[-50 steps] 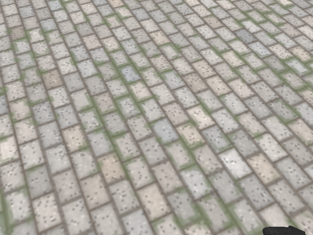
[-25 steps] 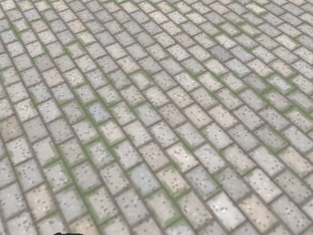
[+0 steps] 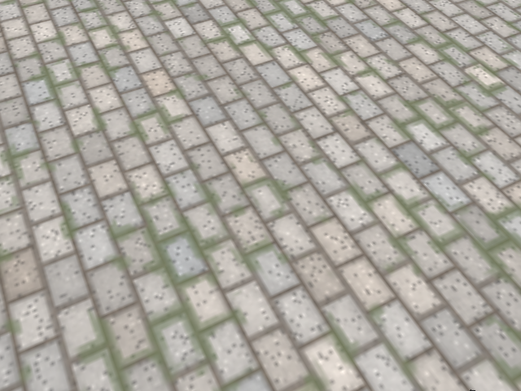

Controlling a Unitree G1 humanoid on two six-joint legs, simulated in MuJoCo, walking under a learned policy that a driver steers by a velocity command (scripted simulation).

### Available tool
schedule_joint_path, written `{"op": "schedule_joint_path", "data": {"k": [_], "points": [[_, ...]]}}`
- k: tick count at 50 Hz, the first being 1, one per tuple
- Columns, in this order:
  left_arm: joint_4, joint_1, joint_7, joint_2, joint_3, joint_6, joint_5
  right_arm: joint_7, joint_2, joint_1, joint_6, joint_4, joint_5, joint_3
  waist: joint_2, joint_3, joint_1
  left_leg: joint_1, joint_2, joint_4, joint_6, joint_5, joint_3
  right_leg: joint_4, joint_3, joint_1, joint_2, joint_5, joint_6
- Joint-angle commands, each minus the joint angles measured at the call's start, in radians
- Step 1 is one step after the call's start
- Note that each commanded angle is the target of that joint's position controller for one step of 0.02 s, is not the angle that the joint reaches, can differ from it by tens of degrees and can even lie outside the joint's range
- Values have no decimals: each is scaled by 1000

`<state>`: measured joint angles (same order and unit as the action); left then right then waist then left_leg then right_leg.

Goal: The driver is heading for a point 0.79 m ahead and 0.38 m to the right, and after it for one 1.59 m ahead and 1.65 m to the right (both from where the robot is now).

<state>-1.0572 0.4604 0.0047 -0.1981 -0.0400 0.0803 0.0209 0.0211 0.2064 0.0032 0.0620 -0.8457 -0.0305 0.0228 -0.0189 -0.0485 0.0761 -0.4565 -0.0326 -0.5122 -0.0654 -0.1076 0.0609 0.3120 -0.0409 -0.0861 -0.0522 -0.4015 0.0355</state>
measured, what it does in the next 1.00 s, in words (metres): walks ahead, turning right: right foot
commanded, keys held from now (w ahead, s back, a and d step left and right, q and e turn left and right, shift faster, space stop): w+e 1.00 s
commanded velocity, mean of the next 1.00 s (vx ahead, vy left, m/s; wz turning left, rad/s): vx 0.50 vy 0.00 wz -0.52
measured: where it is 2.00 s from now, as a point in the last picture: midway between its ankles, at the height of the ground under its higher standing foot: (408, 266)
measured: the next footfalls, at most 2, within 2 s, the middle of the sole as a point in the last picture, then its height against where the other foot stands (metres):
right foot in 0.54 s outside the picture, level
left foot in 1.08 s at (338, 280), level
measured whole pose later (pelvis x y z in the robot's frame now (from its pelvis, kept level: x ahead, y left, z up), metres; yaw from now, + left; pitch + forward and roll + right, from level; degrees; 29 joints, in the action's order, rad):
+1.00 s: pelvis +0.51 -0.11 +0.01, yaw -34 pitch +2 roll +0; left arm -0.91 0.44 0.01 -0.26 -0.07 0.05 0.01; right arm 0.03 0.25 0.02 0.02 -0.75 -0.03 0.03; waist -0.04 -0.04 0.10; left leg -0.64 -0.07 -0.68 0.04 -0.05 -0.02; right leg 0.28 0.16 -0.03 -0.15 -0.32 0.13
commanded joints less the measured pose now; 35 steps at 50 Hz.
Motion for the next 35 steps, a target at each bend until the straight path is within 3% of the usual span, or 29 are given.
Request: {"op": "schedule_joint_path", "data": {"k": [1, 2, 3, 4, 5, 6, 8, 10, 16, 21, 24, 26, 27, 28, 29, 30, 31, 32, 34, 35], "points": [[86, -19, -2, -96, -10, 10, -28, -36, 249, 459, 36, -60, -39, 78, -95, 274, -222, 657, -248, 100, -100, -162, -305, 610, 30, 389, 108, 467, 76], [89, 84, 2, -42, -5, 3, -45, -29, 316, 465, 23, -61, -31, 94, -267, 363, -174, 786, -447, 226, -183, -201, -676, 861, 17, 645, -27, -148, 59], [78, 12, 8, -140, -33, -11, -20, -25, 230, 375, 11, -43, -8, 77, -98, 249, -151, 664, -393, 247, -156, -292, -619, 934, 101, 696, 47, -79, 74], [91, -52, 0, -128, -36, -11, -16, -24, 156, 283, 14, -27, 0, 58, -45, 117, -124, 519, -351, 276, -126, -269, -466, 914, 105, 700, 86, 18, 74], [95, -79, -5, -100, -34, -13, -15, -22, 116, 238, 19, -23, -1, 48, -38, 62, -103, 425, -307, 312, -96, -188, -351, 877, 99, 673, 117, 80, 70], [95, -87, -12, -92, -37, -24, -2, -27, 95, 233, 26, -31, 3, 41, -60, 33, -87, 369, -273, 328, -72, -108, -264, 853, 94, 648, 133, 106, 62], [100, -86, -27, -64, -36, -50, 7, -32, 77, 262, 41, -52, 9, 36, -70, 28, -63, 327, -244, 343, -55, 11, -157, 844, 80, 622, 140, 140, 46], [122, -131, -36, -51, -36, -65, 7, -33, 89, 299, 56, -70, 19, 39, -63, 16, -53, 338, -237, 355, -55, 106, -81, 834, 66, 674, 148, 192, 36], [212, -351, -59, -42, -20, -69, 8, -38, 90, 364, 59, -99, 12, 38, -50, -46, -77, 364, -201, 372, -55, 222, 86, 578, 7, 756, 148, 386, 18], [276, -486, -70, -48, -7, -67, 15, -51, 128, 441, 46, -128, 10, 46, -48, -63, -109, 489, -240, 332, -53, 377, 162, 369, -85, 704, 113, 360, 62], [275, -443, -64, -73, -18, -68, 19, -59, 160, 437, 26, -131, 7, 55, -77, -21, -75, 569, -251, 176, -43, 750, 210, 331, -132, 601, 40, 226, 118], [235, -289, -53, -106, -38, -62, 18, -58, 191, 428, 5, -125, 6, 64, -86, 70, -13, 569, -254, -88, -42, 874, 220, 289, -142, 430, -30, 137, 167], [190, -143, -41, -139, -58, -53, 25, -53, 196, 415, -3, -113, 9, 65, -44, 148, 55, 466, -239, -321, -18, 733, 233, 199, -108, 224, -45, 166, 200], [170, -45, -25, -236, -88, -48, 34, -48, 145, 421, -2, -79, 6, 55, 77, 241, 78, 221, -194, -629, 15, 224, 223, 167, 180, -13, 170, 70, 258], [201, -90, -22, -332, -107, -60, 13, -25, 86, 402, 9, 10, 22, 48, 273, 295, 12, -198, 57, -966, 77, -465, 95, -1, 773, -225, 404, 72, 427], [198, -82, -14, -302, -100, -74, -3, -21, 157, 260, 22, 35, 11, 58, 73, 212, 47, -321, 0, -957, 67, -374, -71, -58, 699, -178, 386, 122, 392], [194, -135, -6, -258, -88, -72, -9, -17, 139, 234, 37, 48, 25, 51, 46, 104, 10, -324, -45, -886, 58, -267, -79, -61, 561, -61, 365, 215, 358], [194, -180, -4, -208, -76, -64, -10, -21, 136, 263, 42, 28, 24, 51, -25, 40, -44, -253, -79, -782, 59, -217, -81, -71, 463, 65, 313, 368, 310], [206, -233, 2, -167, -61, -42, -20, -22, 123, 302, 8, 16, -12, 50, -16, 42, -102, -125, -103, -680, 82, -202, -90, -78, 331, 186, 225, 525, 268], [205, -221, 0, -166, -58, -30, -24, -18, 118, 304, -9, 20, -19, 50, -7, 52, -110, -104, -99, -654, 94, -204, -85, -79, 313, 203, 206, 574, 266]]}}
